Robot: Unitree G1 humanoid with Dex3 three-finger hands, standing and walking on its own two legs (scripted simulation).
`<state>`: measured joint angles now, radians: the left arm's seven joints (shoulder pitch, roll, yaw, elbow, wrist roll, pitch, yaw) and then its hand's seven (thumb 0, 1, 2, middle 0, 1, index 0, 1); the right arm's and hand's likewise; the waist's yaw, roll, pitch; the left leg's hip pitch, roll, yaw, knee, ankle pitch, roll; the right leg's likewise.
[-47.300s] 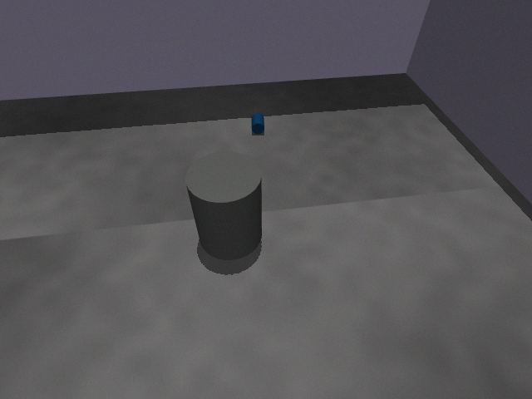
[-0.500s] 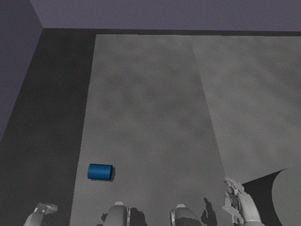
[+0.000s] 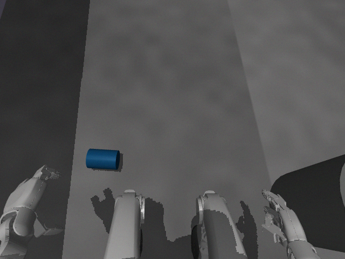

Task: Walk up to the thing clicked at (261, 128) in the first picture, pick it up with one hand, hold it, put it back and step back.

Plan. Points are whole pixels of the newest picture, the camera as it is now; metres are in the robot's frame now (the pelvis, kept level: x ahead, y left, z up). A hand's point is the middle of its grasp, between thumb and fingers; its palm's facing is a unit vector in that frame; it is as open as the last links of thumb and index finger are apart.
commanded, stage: rise first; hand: left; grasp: from above
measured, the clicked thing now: (103, 159) +0.46 +0.28 -0.48
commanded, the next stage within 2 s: approach in 1.34 s
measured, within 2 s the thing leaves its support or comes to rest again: neither
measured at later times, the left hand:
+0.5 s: hand (67, 178) +0.34 +0.33 -0.27, palm faces -0.50 -0.23 -0.84, open 14.1 cm
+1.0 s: hand (76, 168) +0.39 +0.33 -0.33, palm faces -0.48 -0.07 -0.87, open 14.0 cm
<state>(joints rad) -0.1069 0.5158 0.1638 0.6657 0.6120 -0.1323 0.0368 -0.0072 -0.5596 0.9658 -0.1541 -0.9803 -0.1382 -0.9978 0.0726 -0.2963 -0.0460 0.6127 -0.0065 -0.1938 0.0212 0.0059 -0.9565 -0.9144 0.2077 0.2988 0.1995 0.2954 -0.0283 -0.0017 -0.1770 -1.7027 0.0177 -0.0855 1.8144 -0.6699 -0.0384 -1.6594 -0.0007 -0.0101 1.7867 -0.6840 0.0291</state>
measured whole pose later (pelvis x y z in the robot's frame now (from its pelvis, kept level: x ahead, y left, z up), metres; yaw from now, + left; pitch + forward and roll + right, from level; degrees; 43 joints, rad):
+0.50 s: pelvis -0.04 +0.01 -0.13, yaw -4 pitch +32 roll -7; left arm -0.56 0.72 0.21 1.04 1.01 -0.40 0.11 0.00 -0.52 1.02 -0.12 -0.95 -0.10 -0.97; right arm 0.13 -0.28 -0.03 0.75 -0.06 -0.06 0.08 0.00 -0.91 -0.90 0.21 0.30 0.20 0.29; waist -0.06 0.00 -0.09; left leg -2.14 0.01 -0.14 2.23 -0.66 -0.03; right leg -2.07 0.03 -0.03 2.16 -0.66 0.05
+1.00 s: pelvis -0.03 +0.01 -0.17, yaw -5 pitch +33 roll -9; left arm -0.75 0.78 0.17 1.25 1.25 -0.40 0.29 0.00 -0.48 0.97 -0.11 -0.91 -0.11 -0.92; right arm 0.08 -0.26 0.00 0.76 -0.12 0.00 0.12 0.00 -0.91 -0.90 0.21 0.30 0.20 0.30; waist -0.12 -0.02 -0.07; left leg -2.26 -0.01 -0.16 2.36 -0.67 -0.02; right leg -2.17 0.03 -0.04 2.28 -0.69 0.06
